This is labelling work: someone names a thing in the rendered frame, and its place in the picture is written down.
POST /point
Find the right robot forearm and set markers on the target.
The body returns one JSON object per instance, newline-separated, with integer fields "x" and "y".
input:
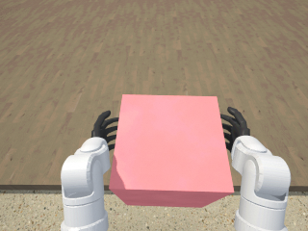
{"x": 264, "y": 187}

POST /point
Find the carton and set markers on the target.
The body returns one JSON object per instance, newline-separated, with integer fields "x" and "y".
{"x": 170, "y": 151}

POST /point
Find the robot left hand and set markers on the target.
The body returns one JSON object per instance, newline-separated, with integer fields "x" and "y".
{"x": 100, "y": 130}

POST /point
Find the robot right hand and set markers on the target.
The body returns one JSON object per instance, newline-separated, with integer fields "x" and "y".
{"x": 238, "y": 128}

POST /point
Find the left robot forearm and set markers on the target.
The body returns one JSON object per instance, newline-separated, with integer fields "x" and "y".
{"x": 83, "y": 187}

